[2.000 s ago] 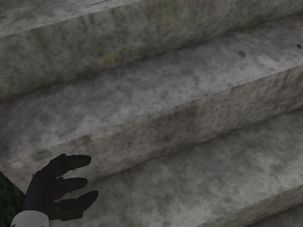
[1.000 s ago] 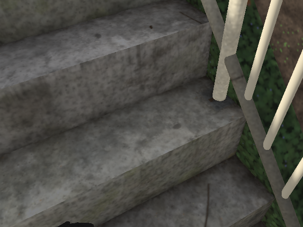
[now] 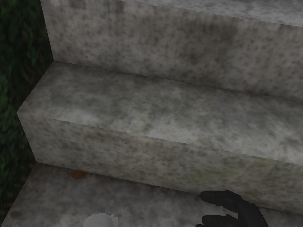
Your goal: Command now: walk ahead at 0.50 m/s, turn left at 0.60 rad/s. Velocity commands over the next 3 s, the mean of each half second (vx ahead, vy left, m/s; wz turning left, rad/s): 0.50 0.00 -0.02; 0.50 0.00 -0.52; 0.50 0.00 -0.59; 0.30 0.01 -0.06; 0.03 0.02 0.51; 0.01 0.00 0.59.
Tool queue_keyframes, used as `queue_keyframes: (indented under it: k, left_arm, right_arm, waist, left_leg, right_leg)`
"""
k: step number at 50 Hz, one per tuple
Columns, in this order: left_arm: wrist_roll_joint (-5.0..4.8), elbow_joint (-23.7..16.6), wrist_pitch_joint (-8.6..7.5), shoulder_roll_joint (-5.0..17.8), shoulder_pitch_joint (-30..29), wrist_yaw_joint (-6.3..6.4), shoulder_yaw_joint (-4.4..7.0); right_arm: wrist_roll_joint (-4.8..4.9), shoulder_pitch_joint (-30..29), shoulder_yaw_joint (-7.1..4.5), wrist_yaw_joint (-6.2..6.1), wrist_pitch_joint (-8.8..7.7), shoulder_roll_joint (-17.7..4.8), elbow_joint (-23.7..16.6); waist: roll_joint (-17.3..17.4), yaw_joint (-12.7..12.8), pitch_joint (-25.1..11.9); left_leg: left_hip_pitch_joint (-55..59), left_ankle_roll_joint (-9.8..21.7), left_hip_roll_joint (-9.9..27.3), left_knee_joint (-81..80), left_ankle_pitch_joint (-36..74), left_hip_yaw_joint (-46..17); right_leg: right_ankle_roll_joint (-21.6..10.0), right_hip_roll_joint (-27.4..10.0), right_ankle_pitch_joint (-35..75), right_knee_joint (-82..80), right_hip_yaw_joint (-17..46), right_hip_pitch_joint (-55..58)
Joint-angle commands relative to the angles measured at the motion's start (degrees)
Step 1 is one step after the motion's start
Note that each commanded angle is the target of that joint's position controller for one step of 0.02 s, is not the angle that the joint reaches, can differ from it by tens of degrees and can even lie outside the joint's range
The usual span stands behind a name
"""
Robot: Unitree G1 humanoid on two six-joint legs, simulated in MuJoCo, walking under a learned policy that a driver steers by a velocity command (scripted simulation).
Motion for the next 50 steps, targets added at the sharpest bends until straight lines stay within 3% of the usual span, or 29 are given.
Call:
queue_keyframes:
  k: [1, 2, 3, 4, 6, 8, 11, 14, 17, 21, 23, 25, 27, 28, 29, 30, 31, 33, 34, 38, 40, 41, 42, 44, 45, 46, 47, 48, 50]
  left_arm:
    - [-1.65, -4.9, -0.27, 15.2, -1.2, 0.20, 3.15]
    - [-2.18, -7.4, -2.07, 18.5, -4.3, -1.14, 3.95]
    - [-2.46, -10.0, -4.17, 14.3, -7.7, -3.86, 3.15]
    - [-4.13, -11.3, -5.21, 9.4, -9.0, -5.31, 3.11]
    - [-4.39, -18.2, -4.82, 1.6, -22.7, -4.21, 1.10]
    - [-0.23, -22.2, -3.91, 0.8, -24.5, -3.53, -0.26]
    - [-1.81, -19.2, -2.30, 0.7, -12.0, -3.65, -1.41]
    - [-2.08, -19.1, 0.97, 1.8, -9.9, -1.55, -1.24]
    - [-0.21, -20.6, 2.58, 3.7, -18.1, -0.91, -0.66]
    - [-2.13, -25.8, 2.04, 1.6, -29.2, -0.90, -1.99]
    - [-3.37, -26.4, 1.80, 3.8, -27.0, -1.13, -1.73]
    - [-3.71, -25.5, 2.13, 6.6, -14.5, -2.77, -1.14]
    - [0.50, -23.3, 3.58, 9.6, -6.0, -3.61, 1.04]
    - [0.84, -21.8, 3.81, 12.6, 0.9, -3.91, 2.20]
    - [1.55, -17.9, 2.96, 15.6, 13.2, -4.12, 3.18]
    - [3.77, -13.8, 2.10, 15.0, 10.9, -3.06, 2.16]
    - [6.12, -16.5, 1.10, 8.9, 2.1, -1.14, -0.08]
    - [2.46, -17.9, -2.76, 3.1, -2.0, -0.56, -1.16]
    - [1.42, -17.7, -3.79, 2.8, -4.5, -0.49, -1.27]
    - [-0.43, -18.2, -5.12, 6.0, -6.3, -0.14, -0.95]
    - [-0.09, -17.4, -4.06, 6.7, -3.5, 0.92, -1.05]
    - [0.74, -17.8, -2.71, 6.7, -12.1, 0.24, -1.06]
    - [-0.80, -19.3, -1.57, 6.7, -13.8, 0.37, -0.52]
    - [-2.12, -22.1, -0.80, 11.1, -21.1, 0.49, 1.58]
    - [-2.73, -22.5, -0.80, 5.2, -21.8, -0.61, 0.56]
    - [-2.13, -22.9, -1.88, 0.4, -20.7, -1.99, -0.09]
    - [-0.92, -25.1, -3.49, -0.9, -18.2, -2.58, -0.34]
    - [-0.78, -25.7, -2.59, -2.3, -7.6, -4.07, -0.57]
    - [-1.75, -27.7, 0.43, 2.6, -9.4, -5.44, -0.85]
  right_arm:
    - [1.14, -3.0, -4.48, 0.29, -2.85, -11.8, -6.4]
    - [1.28, 12.2, -7.30, -0.62, -2.96, -16.5, -3.6]
    - [1.58, 25.7, -9.58, -2.43, -1.38, -20.6, 3.8]
    - [-3.91, 32.5, -9.32, -3.95, -1.62, -20.2, 9.2]
    - [-5.96, 29.5, -8.04, -1.98, -3.72, -16.9, 12.8]
    - [-6.23, 11.3, -5.73, -1.54, -5.16, -6.7, 11.7]
    - [-6.08, 6.0, -4.04, -1.86, -5.61, -1.1, 13.9]
    - [-7.83, 4.8, -3.98, -2.12, -5.13, -6.9, 12.7]
    - [-8.24, 10.6, -3.33, -2.86, -5.84, -7.0, 15.3]
    - [-7.32, 22.8, -4.35, -4.91, -4.14, -9.7, 16.6]
    - [-6.65, 20.2, -4.90, -6.70, -2.99, -12.4, 14.7]
    - [-4.02, 12.0, -6.91, -9.42, -1.88, -22.6, 10.2]
    - [-2.47, 8.0, -8.82, -10.75, -2.11, -27.6, 8.3]
    - [-1.22, 4.7, -9.78, -10.23, -2.42, -29.5, 5.8]
    - [-0.10, -5.9, -9.69, -8.87, -3.46, -28.8, 0.5]
    - [-2.06, -10.8, -6.17, -6.46, -5.28, -16.6, -6.3]
    - [-2.66, -14.1, -3.75, -3.59, -7.43, -8.9, -9.6]
    - [-5.67, -9.1, -2.19, 1.43, -8.74, -5.5, -13.2]
    - [-7.11, -7.1, -1.55, 2.13, -8.85, -4.3, -13.2]
    - [-5.66, -6.1, -0.52, 1.42, -6.74, -4.8, -10.9]
    - [-5.36, -12.3, -1.01, -0.21, -5.77, -5.7, -11.0]
    - [-4.37, -2.9, -1.84, -0.15, -4.06, -5.5, -6.8]
    - [-3.86, 3.2, -3.45, -0.25, -2.76, -9.6, -3.9]
    - [-4.08, 25.0, -7.09, -2.27, -1.34, -10.5, 3.1]
    - [-3.61, 28.2, -8.05, -2.39, -1.03, -9.4, 7.5]
    - [-3.60, 22.3, -7.25, -2.22, -1.16, -6.5, 8.6]
    - [-4.64, 23.6, -7.58, -2.83, -1.35, -9.2, 9.3]
    - [-3.42, 14.8, -8.40, -3.44, -2.09, -11.8, 9.1]
    - [-1.08, 7.8, -8.94, -5.54, -2.74, -10.6, 7.8]
  waist:
    - [2.2, -8.0, -8.0]
    - [2.3, -15.2, -17.1]
    - [11.7, -15.2, -23.8]
    - [20.9, -12.5, -29.5]
    - [16.2, -10.3, -10.0]
    - [8.9, -3.5, 2.9]
    - [4.2, 4.8, 4.1]
    - [2.9, 7.2, 3.4]
    - [3.1, 3.2, 5.0]
    - [6.7, -1.7, 8.0]
    - [9.7, 0.4, 5.8]
    - [15.4, 9.3, -5.1]
    - [17.1, 12.8, -11.9]
    - [13.4, 15.4, -14.1]
    - [1.4, 22.0, -12.0]
    - [-18.8, 15.3, -4.8]
    - [-13.1, 7.2, 1.3]
    - [5.6, 0.0, 9.3]
    - [7.3, -2.5, 10.7]
    - [13.3, -5.5, 5.6]
    - [10.8, -3.3, 5.3]
    - [1.4, -10.8, -0.8]
    - [0.8, -12.3, -3.5]
    - [-6.3, -22.9, -8.6]
    - [8.1, -21.5, -5.8]
    - [6.9, -15.3, 0.2]
    - [10.2, -11.4, 0.5]
    - [13.6, -0.6, -0.1]
    - [6.6, 1.2, 0.0]
  left_leg:
    - [44.8, 7.3, -13.7, -38.2, -6.8, 6.0]
    - [65.4, 9.6, -11.7, -57.5, 2.3, -3.6]
    - [82.2, 11.6, -1.3, -68.1, 6.8, -30.9]
    - [79.4, 12.5, 4.9, -77.0, -4.6, -57.3]
    - [60.1, 5.2, 3.1, -77.2, 0.1, -36.1]
    - [41.4, 2.1, 2.6, -68.6, 4.8, -25.2]
    - [36.6, -0.4, 5.9, -71.8, 8.3, -17.7]
    - [38.3, -2.8, 5.4, -80.5, 18.2, -3.7]
    - [44.5, -3.6, 3.9, -87.2, 22.4, 3.4]
    - [59.0, -5.3, 0.7, -93.0, 39.7, 9.2]
    - [65.4, -5.5, 0.2, -93.1, 62.6, 11.5]
    - [60.3, -2.2, -0.6, -93.5, 110.4, 15.2]
    - [70.8, 1.3, 7.0, -77.8, 144.4, 10.4]
    - [76.8, 2.0, 8.2, -64.1, 142.9, 7.9]
    - [67.6, -1.2, 0.6, -41.9, 110.7, 8.7]
    - [35.7, -3.8, -13.0, -22.2, 21.7, 1.2]
    - [26.8, -3.4, -13.9, 1.3, 8.7, -11.3]
    - [17.7, -1.0, -14.4, 10.7, 6.9, -16.3]
    - [13.7, -0.5, -14.7, 17.2, 6.9, -15.0]
    - [15.1, -1.5, -10.1, 9.4, 17.5, -8.9]
    - [22.2, -2.3, -9.4, -7.2, 25.8, -2.3]
    - [38.7, -2.9, -9.8, -10.0, 26.3, 6.7]
    - [52.8, -3.6, -8.6, -28.5, 26.2, 7.8]
    - [77.0, -0.5, -8.7, -55.8, 20.7, 2.7]
    - [78.4, 5.7, -1.2, -71.4, 30.9, -11.2]
    - [67.8, 4.4, 0.7, -73.2, 33.9, -11.7]
    - [71.5, 6.0, 8.2, -68.8, 68.9, -15.7]
    - [70.3, 8.3, 12.1, -73.3, 68.5, -20.9]
    - [61.1, 8.8, 15.5, -82.2, 34.6, -23.5]
  right_leg:
    - [-15.6, -3.4, 84.6, 13.5, 5.7, -14.2]
    - [-11.7, -3.6, 79.7, 29.2, 11.0, -19.2]
    - [-6.3, 2.9, 18.1, 47.6, 15.5, -38.3]
    - [-6.1, 11.9, 6.8, 76.5, 29.2, -46.8]
    - [-9.8, 17.8, 11.1, 92.0, 34.9, -56.1]
    - [-12.2, 18.6, 17.6, 99.1, 37.0, -59.7]
    - [-12.3, 20.6, 22.7, 114.7, 37.9, -65.2]
    - [-9.4, 22.1, 26.2, 122.6, 28.3, -70.5]
    - [-10.3, 22.9, 27.2, 120.3, 23.3, -75.3]
    - [-9.0, 22.4, 17.1, 99.1, 17.3, -82.6]
    - [-6.9, 22.4, 8.0, 93.1, 14.0, -80.1]
    - [-7.4, 24.4, -11.9, 72.0, 0.9, -45.8]
    - [-11.3, 24.1, -29.6, 63.3, 4.1, -35.7]
    - [-15.2, 22.0, -29.7, 49.8, 11.7, -34.1]
    - [-20.9, 18.9, -7.2, 29.1, 19.1, -23.4]
    - [-26.7, 19.6, 6.3, 24.0, 38.0, -12.8]
    - [-29.2, 15.6, -5.4, 16.9, 57.0, -27.6]
    - [-25.5, 12.9, -11.2, 16.7, 64.1, -40.5]
    - [-24.4, 13.3, -8.9, 17.4, 62.7, -43.2]
    - [-19.3, 15.2, -4.9, 16.2, 51.6, -45.7]
    - [-18.3, 15.6, 0.4, 16.2, 47.3, -49.6]
    - [-17.8, 18.9, 15.7, 20.8, 38.2, -55.0]
    - [-14.0, 21.2, 36.4, 27.0, 30.1, -56.1]
    - [-10.5, 23.4, 56.2, 53.3, 31.7, -63.7]
    - [-9.3, 29.9, 11.0, 80.3, 32.0, -68.9]
    - [-8.6, 27.8, 4.8, 103.9, 32.2, -71.9]
    - [-6.3, 27.9, 1.8, 121.7, 32.5, -78.6]
    - [-4.7, 23.2, -1.5, 129.7, 35.0, -83.2]
    - [-2.9, 14.6, -1.8, 131.2, 37.0, -83.7]
Next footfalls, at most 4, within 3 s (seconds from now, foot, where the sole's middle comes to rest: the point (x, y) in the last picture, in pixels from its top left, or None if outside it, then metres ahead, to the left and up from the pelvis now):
0.56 right None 0.33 0.10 -0.35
0.92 left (48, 208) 0.40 0.34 -0.35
1.38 right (245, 137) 0.54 -0.19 -0.11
1.94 left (273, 12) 0.79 -0.23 0.13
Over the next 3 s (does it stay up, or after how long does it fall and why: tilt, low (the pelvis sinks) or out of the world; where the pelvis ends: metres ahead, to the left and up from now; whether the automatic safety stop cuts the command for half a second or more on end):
stays up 0.67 -0.27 0.77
